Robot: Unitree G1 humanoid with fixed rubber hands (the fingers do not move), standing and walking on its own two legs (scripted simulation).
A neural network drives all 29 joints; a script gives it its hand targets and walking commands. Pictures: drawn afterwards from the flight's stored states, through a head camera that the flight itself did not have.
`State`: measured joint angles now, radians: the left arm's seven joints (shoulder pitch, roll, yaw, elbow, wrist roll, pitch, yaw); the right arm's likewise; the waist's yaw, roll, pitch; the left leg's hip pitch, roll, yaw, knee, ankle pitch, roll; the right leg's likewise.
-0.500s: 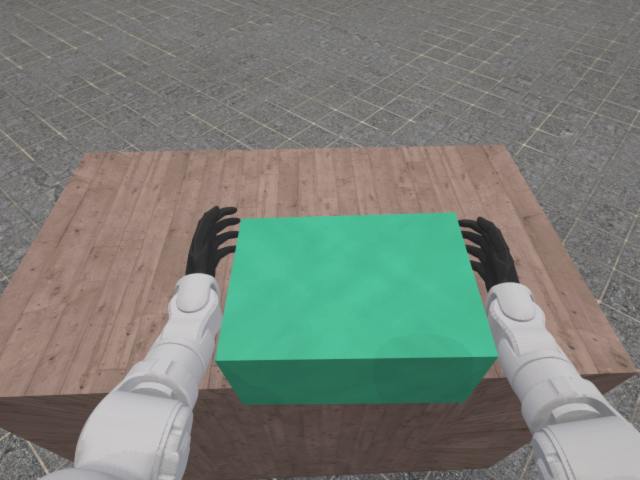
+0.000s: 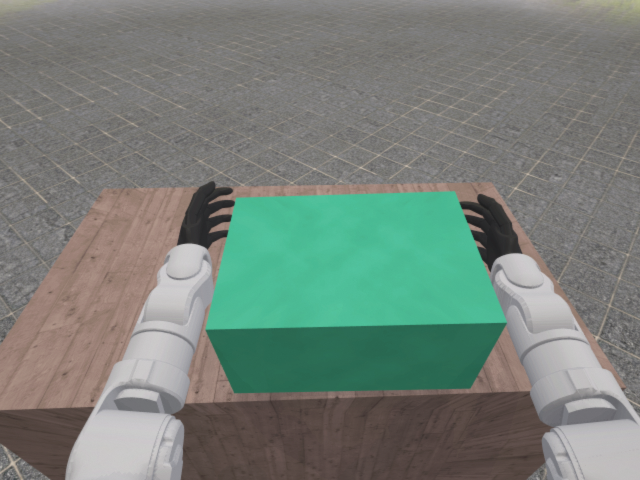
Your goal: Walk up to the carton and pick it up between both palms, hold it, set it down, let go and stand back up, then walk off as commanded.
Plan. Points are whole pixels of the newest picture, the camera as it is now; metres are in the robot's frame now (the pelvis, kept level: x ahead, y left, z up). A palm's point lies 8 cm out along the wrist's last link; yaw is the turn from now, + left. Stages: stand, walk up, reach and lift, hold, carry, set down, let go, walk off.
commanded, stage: reach and lift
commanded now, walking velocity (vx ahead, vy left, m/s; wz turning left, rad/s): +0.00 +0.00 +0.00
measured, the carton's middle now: (348, 289) +0.34 +0.00 +0.08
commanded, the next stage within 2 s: hold in 1.06 s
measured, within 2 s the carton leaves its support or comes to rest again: neither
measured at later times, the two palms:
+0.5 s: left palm (199, 234) +0.37 +0.20 +0.14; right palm (505, 249) +0.37 -0.19 +0.14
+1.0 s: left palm (181, 199) +0.36 +0.20 +0.21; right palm (524, 209) +0.37 -0.19 +0.21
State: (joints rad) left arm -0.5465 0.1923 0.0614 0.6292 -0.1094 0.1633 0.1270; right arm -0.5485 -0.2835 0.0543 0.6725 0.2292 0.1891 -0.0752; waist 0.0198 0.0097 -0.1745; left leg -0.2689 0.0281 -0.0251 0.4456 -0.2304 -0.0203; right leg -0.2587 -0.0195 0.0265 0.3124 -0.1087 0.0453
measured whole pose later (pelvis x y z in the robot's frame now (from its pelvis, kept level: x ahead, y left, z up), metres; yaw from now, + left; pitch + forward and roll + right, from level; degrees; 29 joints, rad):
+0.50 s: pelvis +0.00 +0.00 +0.00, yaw +0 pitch +2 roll -2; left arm -0.57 0.12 0.19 0.45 0.07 0.42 0.04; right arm -0.55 -0.28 -0.04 0.59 0.23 0.34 -0.02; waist 0.01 -0.01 -0.13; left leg -0.23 0.03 -0.03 0.43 -0.23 -0.01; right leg -0.21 -0.02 0.03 0.28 -0.10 0.04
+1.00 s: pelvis +0.01 +0.00 +0.00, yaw +0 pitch -1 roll -2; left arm -0.56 0.09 0.24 0.19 0.08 0.54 0.03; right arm -0.58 -0.27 -0.08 0.43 0.23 0.37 -0.01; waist -0.01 0.00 -0.13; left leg -0.17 0.03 -0.03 0.42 -0.24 -0.01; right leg -0.15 -0.02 0.03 0.26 -0.11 0.04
